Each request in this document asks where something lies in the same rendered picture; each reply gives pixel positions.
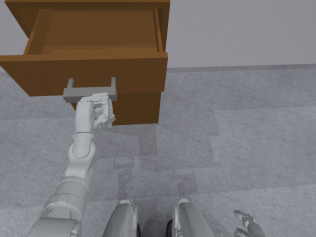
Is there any left robot thigh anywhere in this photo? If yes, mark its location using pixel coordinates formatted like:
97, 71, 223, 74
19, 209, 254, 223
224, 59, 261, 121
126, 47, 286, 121
102, 203, 137, 237

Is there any robot left hand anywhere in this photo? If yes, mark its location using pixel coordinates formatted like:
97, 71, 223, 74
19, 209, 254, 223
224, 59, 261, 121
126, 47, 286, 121
75, 92, 116, 135

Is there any left robot forearm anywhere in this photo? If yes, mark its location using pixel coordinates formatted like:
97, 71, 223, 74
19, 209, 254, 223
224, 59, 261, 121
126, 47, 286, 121
26, 132, 99, 237

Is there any handle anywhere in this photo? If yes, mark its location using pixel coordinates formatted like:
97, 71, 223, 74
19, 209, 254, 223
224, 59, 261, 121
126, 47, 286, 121
63, 77, 117, 103

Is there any cabinet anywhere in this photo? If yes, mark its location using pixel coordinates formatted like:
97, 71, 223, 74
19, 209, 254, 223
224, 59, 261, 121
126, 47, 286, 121
4, 0, 171, 126

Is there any drawer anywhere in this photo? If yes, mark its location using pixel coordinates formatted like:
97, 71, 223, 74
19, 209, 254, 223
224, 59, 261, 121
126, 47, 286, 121
0, 8, 168, 97

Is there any robot left upper arm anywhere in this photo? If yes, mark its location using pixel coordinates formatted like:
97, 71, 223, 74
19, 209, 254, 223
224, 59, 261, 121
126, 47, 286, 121
29, 217, 83, 237

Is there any robot left shin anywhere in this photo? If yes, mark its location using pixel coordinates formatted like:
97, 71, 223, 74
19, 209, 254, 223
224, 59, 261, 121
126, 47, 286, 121
120, 199, 137, 237

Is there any robot right hand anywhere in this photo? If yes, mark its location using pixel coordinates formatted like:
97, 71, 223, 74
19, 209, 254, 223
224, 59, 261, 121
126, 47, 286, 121
233, 209, 267, 237

